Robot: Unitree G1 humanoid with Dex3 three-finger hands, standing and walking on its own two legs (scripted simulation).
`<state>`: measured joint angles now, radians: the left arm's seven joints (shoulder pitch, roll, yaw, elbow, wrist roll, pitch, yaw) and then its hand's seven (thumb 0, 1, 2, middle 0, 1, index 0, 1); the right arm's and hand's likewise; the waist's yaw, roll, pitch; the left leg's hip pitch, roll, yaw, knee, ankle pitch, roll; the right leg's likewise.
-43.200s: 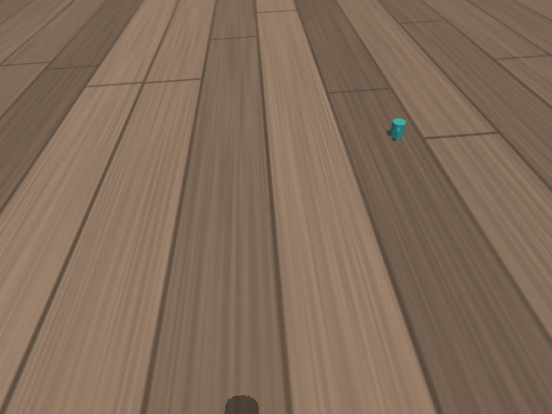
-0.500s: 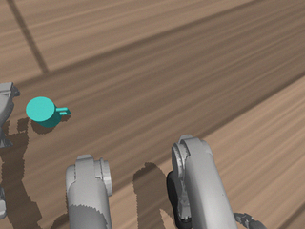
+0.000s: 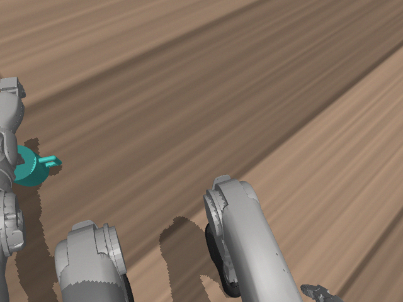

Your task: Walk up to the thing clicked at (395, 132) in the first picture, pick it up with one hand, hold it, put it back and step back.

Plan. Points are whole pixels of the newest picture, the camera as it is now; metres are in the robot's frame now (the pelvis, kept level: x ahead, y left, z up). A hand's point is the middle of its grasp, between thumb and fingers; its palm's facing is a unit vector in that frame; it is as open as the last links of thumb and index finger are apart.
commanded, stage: approach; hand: left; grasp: from above
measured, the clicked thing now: (32, 165) +0.48 +0.27 -0.29
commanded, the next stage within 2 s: close in in 0.36 s
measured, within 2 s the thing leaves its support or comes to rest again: neither
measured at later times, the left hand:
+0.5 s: hand out of the picture +0.44 +0.32 -0.16, palm faces -0.39 -0.05 -0.92, open 13.6 cm
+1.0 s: hand (4, 170) +0.45 +0.29 -0.22, palm faces -0.49 -0.08 -0.87, open 13.8 cm
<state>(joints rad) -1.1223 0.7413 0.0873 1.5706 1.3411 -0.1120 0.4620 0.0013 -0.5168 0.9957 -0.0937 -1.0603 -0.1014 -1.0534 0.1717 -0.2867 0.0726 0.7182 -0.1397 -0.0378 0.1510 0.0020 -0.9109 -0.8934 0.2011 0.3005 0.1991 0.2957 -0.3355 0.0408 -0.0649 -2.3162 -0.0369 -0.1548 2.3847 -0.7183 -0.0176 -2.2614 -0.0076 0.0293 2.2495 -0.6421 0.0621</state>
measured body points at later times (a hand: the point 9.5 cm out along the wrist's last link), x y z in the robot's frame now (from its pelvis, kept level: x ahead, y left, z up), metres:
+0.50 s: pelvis +0.00 +0.00 +0.00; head +0.23 +0.09 +0.37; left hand +0.46 +0.32 -0.11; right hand +0.09 -0.29 -0.10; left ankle +0.06 +0.12 -0.31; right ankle +0.11 -0.16 -0.31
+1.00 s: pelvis -0.01 +0.00 -0.03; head +0.25 +0.08 +0.33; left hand +0.48 +0.30 -0.17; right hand +0.00 -0.27 -0.11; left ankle +0.06 +0.12 -0.31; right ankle +0.11 -0.16 -0.31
